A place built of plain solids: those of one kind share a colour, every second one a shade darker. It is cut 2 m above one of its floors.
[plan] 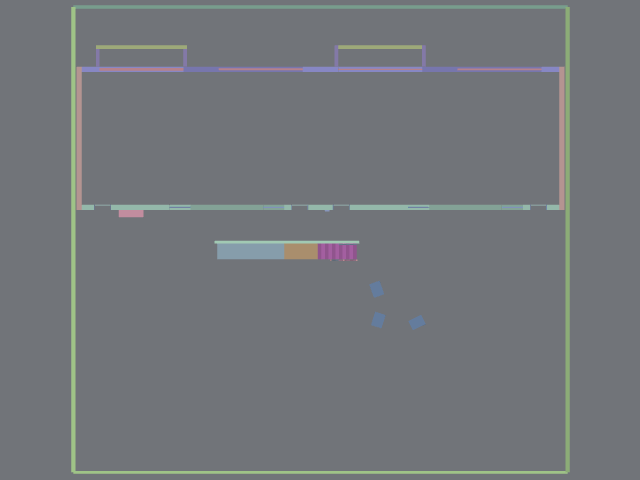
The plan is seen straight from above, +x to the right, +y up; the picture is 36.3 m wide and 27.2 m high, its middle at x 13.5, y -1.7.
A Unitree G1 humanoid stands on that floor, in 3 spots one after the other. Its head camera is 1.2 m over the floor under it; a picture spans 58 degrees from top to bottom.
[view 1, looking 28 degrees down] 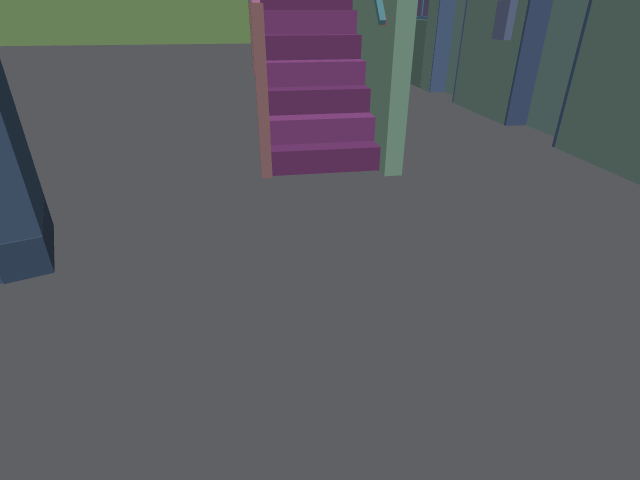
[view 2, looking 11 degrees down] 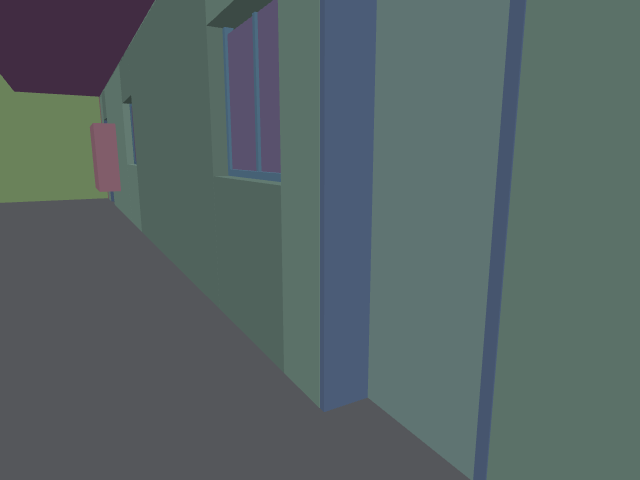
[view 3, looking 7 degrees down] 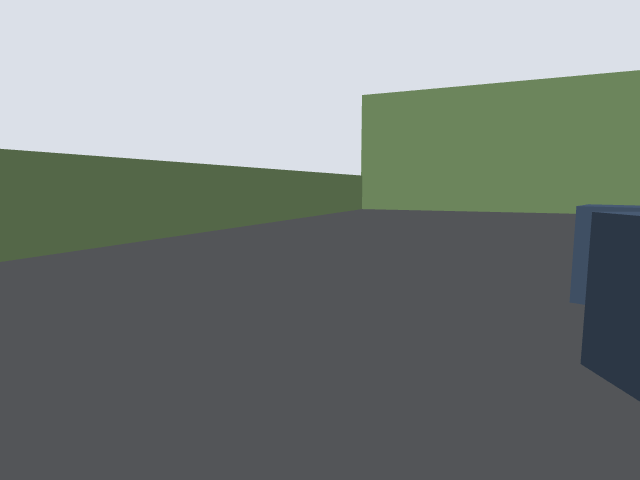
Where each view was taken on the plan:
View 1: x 18.97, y -2.94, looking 171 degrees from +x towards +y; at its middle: ground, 2.56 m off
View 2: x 13.53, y -0.95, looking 150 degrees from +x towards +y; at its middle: doorjamb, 1.94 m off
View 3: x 22.08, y -7.30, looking -156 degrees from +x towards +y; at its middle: ground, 9.85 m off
